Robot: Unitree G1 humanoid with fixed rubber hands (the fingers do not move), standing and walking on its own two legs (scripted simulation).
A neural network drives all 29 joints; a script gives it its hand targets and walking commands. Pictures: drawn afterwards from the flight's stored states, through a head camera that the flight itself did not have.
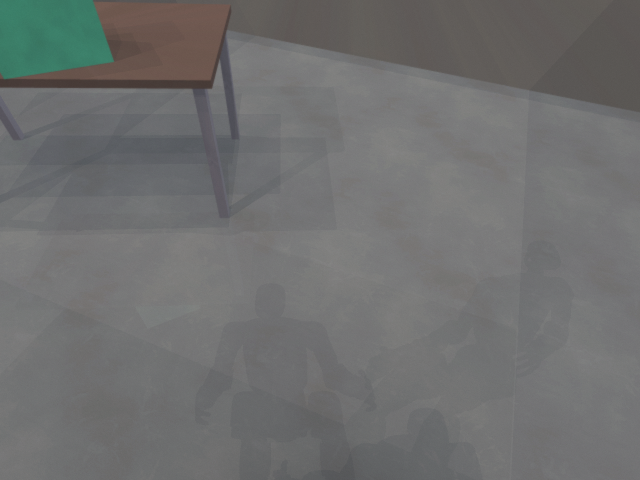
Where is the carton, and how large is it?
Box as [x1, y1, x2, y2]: [0, 0, 113, 78]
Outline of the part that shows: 0,0 0,72 4,78 113,61 92,0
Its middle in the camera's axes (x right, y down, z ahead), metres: -0.86 -0.69 +1.22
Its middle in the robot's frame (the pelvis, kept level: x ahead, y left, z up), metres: +1.40 +0.85 +0.00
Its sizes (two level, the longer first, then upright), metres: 0.317 0.202 0.237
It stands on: a table, 0.64 m high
